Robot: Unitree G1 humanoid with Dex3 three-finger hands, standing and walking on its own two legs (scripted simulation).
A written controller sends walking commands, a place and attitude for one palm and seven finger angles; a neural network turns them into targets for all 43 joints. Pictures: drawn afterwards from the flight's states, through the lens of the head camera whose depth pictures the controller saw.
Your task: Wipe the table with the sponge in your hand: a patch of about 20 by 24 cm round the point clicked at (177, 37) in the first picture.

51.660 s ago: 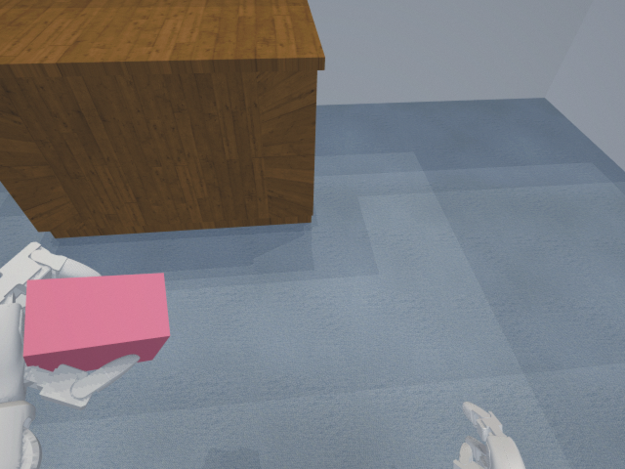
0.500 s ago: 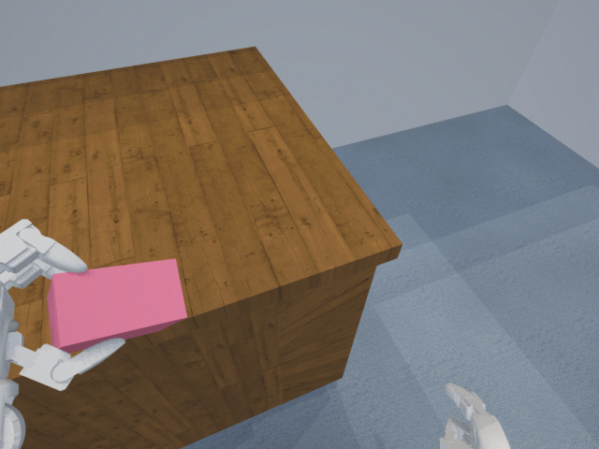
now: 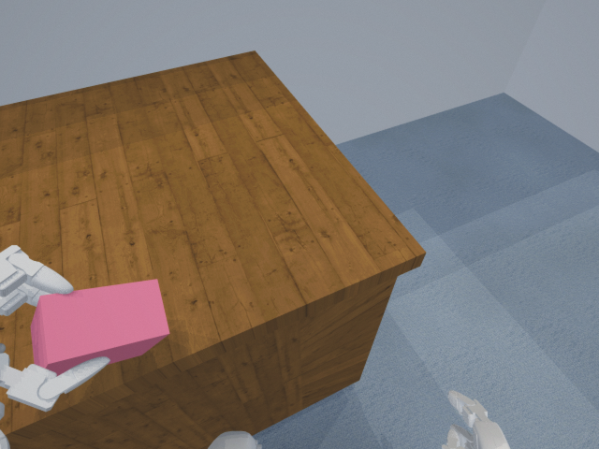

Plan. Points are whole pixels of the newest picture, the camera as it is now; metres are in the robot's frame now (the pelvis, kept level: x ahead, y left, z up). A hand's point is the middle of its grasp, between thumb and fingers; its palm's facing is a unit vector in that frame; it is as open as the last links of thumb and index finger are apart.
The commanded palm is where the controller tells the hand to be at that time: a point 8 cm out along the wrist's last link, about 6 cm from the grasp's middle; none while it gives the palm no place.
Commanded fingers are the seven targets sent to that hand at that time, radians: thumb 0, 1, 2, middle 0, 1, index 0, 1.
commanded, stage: come to a stop and stand still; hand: left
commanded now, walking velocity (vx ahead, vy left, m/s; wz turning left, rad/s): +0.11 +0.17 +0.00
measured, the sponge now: (115, 326) +0.23 +0.22 +0.10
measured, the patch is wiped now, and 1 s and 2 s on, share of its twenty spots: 0.90 0.90 0.90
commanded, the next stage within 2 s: look again from close up in 1.64 s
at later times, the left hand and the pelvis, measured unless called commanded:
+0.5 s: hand (0, 309) +0.22 +0.31 +0.15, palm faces +0.35 -0.84 -0.42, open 10.1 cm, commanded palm +0.17 +0.35 +0.18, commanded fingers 0.00 0.10 1.30 -1.20 -1.60 -1.20 -1.60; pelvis +0.01 +0.07 +0.00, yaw +0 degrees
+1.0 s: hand out of the picture +0.24 +0.38 +0.20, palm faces +0.50 -0.74 -0.45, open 10.1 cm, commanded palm +0.16 +0.35 +0.18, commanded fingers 0.00 0.10 1.30 -1.20 -1.60 -1.20 -1.60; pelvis -0.01 +0.08 +0.00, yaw -2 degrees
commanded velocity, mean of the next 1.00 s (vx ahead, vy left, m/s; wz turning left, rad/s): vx -0.02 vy -0.07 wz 0.00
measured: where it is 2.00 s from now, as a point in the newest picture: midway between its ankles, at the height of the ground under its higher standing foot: outside the picture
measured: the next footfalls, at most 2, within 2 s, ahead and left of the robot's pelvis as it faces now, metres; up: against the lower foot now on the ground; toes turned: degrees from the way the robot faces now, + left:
left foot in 0.12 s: +0.05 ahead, +0.16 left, +0.00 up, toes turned -3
right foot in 0.30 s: +0.06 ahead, -0.02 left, +0.00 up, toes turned +1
